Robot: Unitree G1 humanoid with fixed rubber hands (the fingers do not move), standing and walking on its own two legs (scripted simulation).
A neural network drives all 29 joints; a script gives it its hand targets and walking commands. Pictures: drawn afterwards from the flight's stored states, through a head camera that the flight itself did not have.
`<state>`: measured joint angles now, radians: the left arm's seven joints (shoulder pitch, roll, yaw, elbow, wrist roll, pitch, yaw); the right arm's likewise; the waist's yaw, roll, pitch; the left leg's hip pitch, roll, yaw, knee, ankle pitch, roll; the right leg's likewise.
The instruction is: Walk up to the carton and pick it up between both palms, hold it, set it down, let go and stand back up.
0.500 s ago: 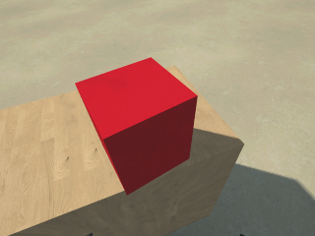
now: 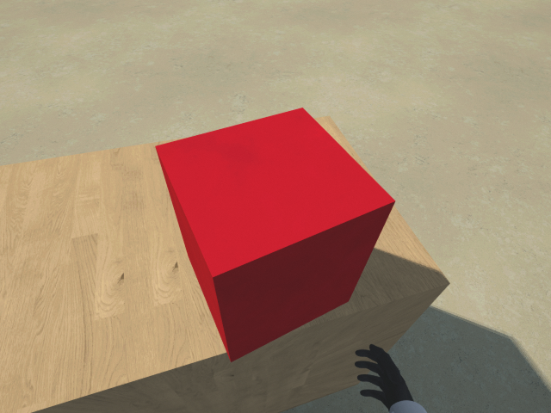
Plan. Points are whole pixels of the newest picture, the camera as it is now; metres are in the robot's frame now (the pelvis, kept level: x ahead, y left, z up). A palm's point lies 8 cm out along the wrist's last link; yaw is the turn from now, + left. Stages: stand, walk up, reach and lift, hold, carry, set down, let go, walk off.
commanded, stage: walk up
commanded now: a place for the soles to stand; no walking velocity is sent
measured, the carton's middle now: (266, 235) +0.36 +0.03 +0.08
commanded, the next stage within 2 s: none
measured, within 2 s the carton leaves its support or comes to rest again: neither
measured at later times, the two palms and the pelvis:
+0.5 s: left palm out of the picture +0.11 +0.21 -0.10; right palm out of the picture +0.11 -0.21 -0.10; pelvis +0.01 +0.01 +0.01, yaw -5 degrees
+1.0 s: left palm out of the picture +0.11 +0.18 -0.12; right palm out of the picture +0.03 -0.32 -0.09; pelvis -0.06 -0.07 +0.00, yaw -1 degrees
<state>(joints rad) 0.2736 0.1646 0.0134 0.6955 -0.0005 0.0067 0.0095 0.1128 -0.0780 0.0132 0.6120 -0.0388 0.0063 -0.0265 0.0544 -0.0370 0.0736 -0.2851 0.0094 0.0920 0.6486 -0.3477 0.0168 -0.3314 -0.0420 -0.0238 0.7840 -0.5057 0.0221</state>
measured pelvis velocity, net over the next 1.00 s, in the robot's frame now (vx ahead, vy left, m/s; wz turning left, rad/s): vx -0.06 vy -0.07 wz -0.01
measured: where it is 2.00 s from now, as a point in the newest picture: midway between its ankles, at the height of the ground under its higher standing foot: outside the picture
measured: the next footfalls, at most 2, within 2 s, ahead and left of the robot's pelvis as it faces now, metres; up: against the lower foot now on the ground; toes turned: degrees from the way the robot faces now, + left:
right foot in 1.04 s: -0.01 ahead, -0.22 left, +0.00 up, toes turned -1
left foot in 1.62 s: -0.29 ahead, -0.09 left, +0.00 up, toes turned +28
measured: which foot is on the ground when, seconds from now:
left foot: down 0.00-1.00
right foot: down 0.00-0.70, up 0.72-1.00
